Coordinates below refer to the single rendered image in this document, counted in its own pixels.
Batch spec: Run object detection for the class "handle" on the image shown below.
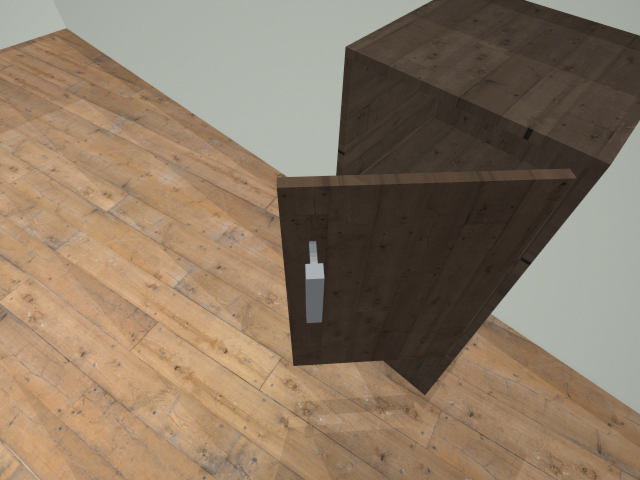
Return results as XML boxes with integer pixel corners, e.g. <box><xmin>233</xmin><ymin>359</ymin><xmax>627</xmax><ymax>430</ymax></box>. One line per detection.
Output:
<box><xmin>305</xmin><ymin>241</ymin><xmax>325</xmax><ymax>323</ymax></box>

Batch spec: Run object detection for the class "cupboard door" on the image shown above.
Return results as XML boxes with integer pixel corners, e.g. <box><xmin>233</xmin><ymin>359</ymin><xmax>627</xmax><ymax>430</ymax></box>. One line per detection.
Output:
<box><xmin>277</xmin><ymin>169</ymin><xmax>577</xmax><ymax>366</ymax></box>

